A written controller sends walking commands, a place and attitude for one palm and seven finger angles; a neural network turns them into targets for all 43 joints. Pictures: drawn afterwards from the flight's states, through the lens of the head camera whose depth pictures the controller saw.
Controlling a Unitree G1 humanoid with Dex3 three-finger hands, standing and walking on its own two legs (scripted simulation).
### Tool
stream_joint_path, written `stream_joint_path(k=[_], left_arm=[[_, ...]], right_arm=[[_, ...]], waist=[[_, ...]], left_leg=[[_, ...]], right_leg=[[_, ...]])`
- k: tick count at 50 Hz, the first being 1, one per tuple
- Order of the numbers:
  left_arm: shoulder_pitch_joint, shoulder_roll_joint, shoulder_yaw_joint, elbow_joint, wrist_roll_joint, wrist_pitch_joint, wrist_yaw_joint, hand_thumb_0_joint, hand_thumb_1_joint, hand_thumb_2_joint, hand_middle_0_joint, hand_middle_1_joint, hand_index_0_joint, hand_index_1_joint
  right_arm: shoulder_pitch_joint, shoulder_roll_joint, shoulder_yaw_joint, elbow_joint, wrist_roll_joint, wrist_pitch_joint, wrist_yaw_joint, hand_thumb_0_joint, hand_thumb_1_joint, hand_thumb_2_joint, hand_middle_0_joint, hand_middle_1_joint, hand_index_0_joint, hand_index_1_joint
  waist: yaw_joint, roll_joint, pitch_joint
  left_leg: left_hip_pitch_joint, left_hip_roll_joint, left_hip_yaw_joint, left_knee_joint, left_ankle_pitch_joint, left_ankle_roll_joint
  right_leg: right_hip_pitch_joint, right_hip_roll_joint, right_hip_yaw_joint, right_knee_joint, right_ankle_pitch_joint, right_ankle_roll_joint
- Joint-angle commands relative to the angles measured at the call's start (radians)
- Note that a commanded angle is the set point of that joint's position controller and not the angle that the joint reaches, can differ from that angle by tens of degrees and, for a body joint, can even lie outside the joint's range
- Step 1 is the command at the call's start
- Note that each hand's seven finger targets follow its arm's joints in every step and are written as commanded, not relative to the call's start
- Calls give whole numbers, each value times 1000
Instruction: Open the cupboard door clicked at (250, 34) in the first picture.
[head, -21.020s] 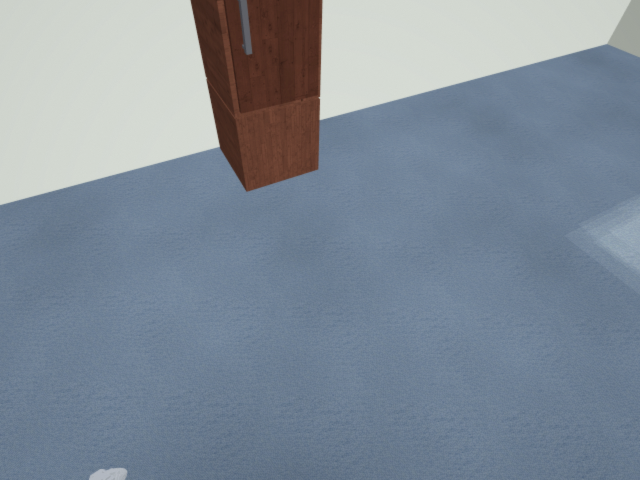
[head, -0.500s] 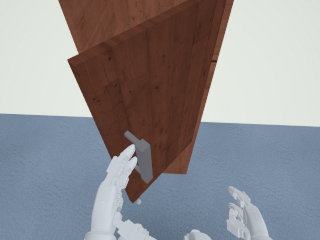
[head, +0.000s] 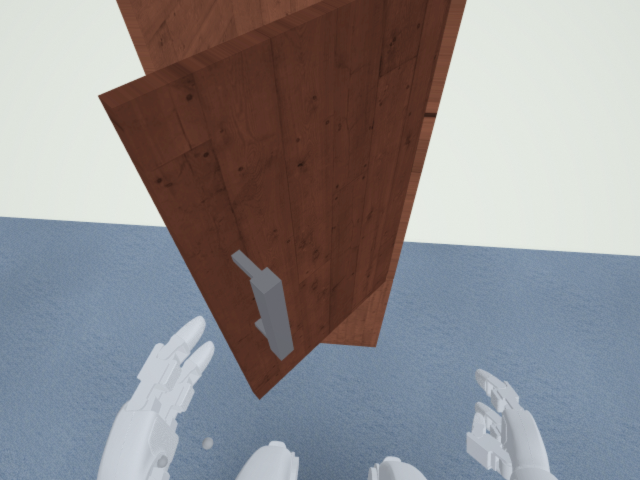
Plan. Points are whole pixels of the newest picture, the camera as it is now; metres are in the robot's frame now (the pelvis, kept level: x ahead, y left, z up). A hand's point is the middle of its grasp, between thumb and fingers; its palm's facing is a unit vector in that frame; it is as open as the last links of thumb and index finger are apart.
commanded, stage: slide the hand sideways off the handle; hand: left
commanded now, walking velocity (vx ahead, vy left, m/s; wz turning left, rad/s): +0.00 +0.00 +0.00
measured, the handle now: (264, 309) +0.30 +0.09 +0.08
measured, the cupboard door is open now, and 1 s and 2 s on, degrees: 49 49 49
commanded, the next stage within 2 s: draw the hand back to the body in 0.02 s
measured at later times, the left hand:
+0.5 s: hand (140, 426) +0.16 +0.16 +0.13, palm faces -0.03 -1.00 -0.06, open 16.3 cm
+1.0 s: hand (8, 351) +0.19 +0.25 +0.19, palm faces +0.28 -0.89 -0.37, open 13.0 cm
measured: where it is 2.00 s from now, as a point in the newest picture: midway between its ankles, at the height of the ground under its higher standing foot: outside the picture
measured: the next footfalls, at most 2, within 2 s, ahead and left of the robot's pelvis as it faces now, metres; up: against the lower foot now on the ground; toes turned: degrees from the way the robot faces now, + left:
none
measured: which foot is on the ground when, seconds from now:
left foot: down 0.00-1.00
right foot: down 0.00-1.00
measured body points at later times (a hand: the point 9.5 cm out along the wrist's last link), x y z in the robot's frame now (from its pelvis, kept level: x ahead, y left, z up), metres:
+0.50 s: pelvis +0.00 +0.02 +0.03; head +0.02 +0.01 +0.48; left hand +0.16 +0.22 +0.13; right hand +0.18 -0.21 -0.03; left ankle +0.02 +0.13 -0.64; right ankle +0.00 -0.09 -0.64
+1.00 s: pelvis +0.02 +0.04 +0.08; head +0.00 +0.03 +0.53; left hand +0.17 +0.30 +0.22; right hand +0.21 -0.17 +0.01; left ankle +0.02 +0.13 -0.64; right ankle +0.00 -0.09 -0.64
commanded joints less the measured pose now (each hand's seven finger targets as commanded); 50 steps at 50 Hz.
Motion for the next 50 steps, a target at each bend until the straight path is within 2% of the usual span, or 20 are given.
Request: stream_joint_path(k=[1,4,6,9,13,15,19,22,24,26,28,31,32,33,35,39,41,45,48,50], left_arm=[[6,62,28,-223,-43,-85,-42,0,-500,300,-150,-300,-150,-300],[-12,71,35,-215,-50,-81,-54,0,-500,300,-150,-300,-150,-300],[0,67,37,-221,-53,-69,-53,0,-500,300,-150,-300,-150,-300],[7,139,100,-310,-54,-29,-25,0,-500,300,-150,-300,-150,-300],[18,126,119,-310,-66,36,-8,0,-500,300,-150,-300,-150,-300],[-5,109,98,-313,-71,52,-11,0,-500,300,-150,-300,-150,-300],[22,150,153,-287,-88,81,-32,0,-500,300,-150,-300,-150,-300],[11,160,175,-323,-103,89,-45,0,-500,300,-150,-300,-150,-300],[1,169,197,-324,-116,97,-51,0,-500,300,-150,-300,-150,-300],[-5,177,209,-362,-129,99,-58,0,-500,300,-150,-300,-150,-300],[-5,181,218,-378,-136,108,-65,0,-430,330,-153,-300,-153,-300],[-21,201,254,-364,-148,139,-76,0,-325,375,-156,-300,-156,-300],[-4,358,303,-434,0,212,56,0,-290,390,-158,-300,-158,-300],[17,272,259,-448,16,257,111,0,-255,405,-159,-300,-159,-300],[20,235,233,-401,50,322,169,0,-185,435,-161,-300,-161,-300],[-68,268,252,-413,76,353,221,0,-45,495,-166,-300,-166,-300],[-103,283,270,-422,81,354,234,0,25,525,-169,-300,-169,-300],[-121,308,317,-424,85,354,247,0,165,585,-174,-300,-174,-300],[-154,310,338,-417,83,349,243,0,270,630,-178,-300,-178,-300],[-159,320,370,-383,79,347,244,0,340,660,-180,-300,-180,-300]], right_arm=[[-69,-94,-35,-170,2,-63,-13,0,-900,-900,200,300,200,300],[-71,-99,-37,-169,3,-67,-21,0,-900,-900,200,300,200,300],[-65,-98,-37,-174,4,-68,-20,0,-900,-900,200,300,200,300],[-64,-99,-37,-196,14,-52,-28,0,-900,-900,200,300,200,300],[-64,-91,-27,-197,25,-36,-36,0,-900,-900,200,300,200,300],[-67,-98,-22,-200,26,-41,-38,0,-900,-900,200,300,200,300],[-65,-106,-20,-184,28,-54,-44,0,-900,-900,200,300,200,300],[-59,-106,-15,-183,30,-68,-43,0,-900,-900,200,300,200,300],[-61,-109,-14,-178,30,-75,-44,0,-900,-900,200,300,200,300],[-59,-110,-10,-177,34,-86,-42,0,-900,-900,200,300,200,300],[-59,-111,-8,-170,37,-97,-40,0,-900,-900,200,300,200,300],[-61,-114,-4,-156,40,-109,-40,0,-900,-900,200,300,200,300],[-49,-113,-8,-171,26,-85,-78,0,-900,-900,200,300,200,300],[-47,-95,4,-175,21,-79,-90,0,-900,-900,200,300,200,300],[-45,-92,14,-146,18,-64,-95,0,-900,-900,200,300,200,300],[-65,-108,26,-126,11,-65,-101,0,-900,-900,200,300,200,300],[-68,-111,32,-111,9,-76,-101,0,-900,-900,200,300,200,300],[-86,-113,40,-75,3,-105,-96,0,-900,-900,200,300,200,300],[-98,-114,41,-45,2,-121,-86,0,-900,-900,200,300,200,300],[-115,-115,42,-23,-1,-129,-82,0,-900,-900,200,300,200,300]], waist=[[-38,-79,-121],[-37,-87,-125],[-26,-65,-140],[1,-18,-183],[-12,-29,-97],[-25,-36,-62],[-17,-44,-50],[-13,-10,-43],[-12,-31,-41],[-9,5,-43],[-8,34,-39],[-9,18,-24],[57,31,-57],[25,28,-19],[14,31,39],[10,0,59],[11,13,58],[23,30,53],[24,54,83],[31,37,105]], left_leg=[[46,-25,10,-105,180,36],[40,-22,7,-99,167,39],[51,-23,7,-109,168,38],[120,-19,9,-162,197,41],[157,-19,9,-217,174,41],[173,-17,-1,-241,160,43],[209,-14,-7,-277,166,43],[254,-12,-7,-309,187,40],[260,-12,-12,-323,197,41],[289,-11,-13,-340,206,39],[317,-8,-17,-358,226,37],[332,-6,-17,-372,244,38],[357,16,-4,-433,264,33],[380,9,2,-441,269,33],[403,18,0,-460,291,34],[475,22,-16,-524,282,38],[512,23,-21,-561,287,37],[579,26,-28,-623,379,30],[626,31,-29,-665,426,20],[640,30,-23,-688,457,18]], right_leg=[[145,-12,110,-234,266,41],[129,-7,112,-238,218,38],[130,-6,101,-231,208,33],[183,7,85,-248,215,24],[192,14,65,-305,187,30],[187,17,50,-323,159,31],[222,19,39,-352,165,30],[236,20,25,-361,195,28],[264,22,20,-373,204,28],[268,24,15,-379,215,27],[277,27,5,-383,240,25],[301,27,4,-405,261,27],[357,-1,69,-459,278,7],[355,-6,59,-478,284,11],[369,-7,42,-500,292,15],[417,-6,32,-561,279,17],[451,-9,31,-578,285,18],[539,-12,26,-611,358,16],[573,-11,24,-648,382,17],[611,-11,24,-672,410,17]])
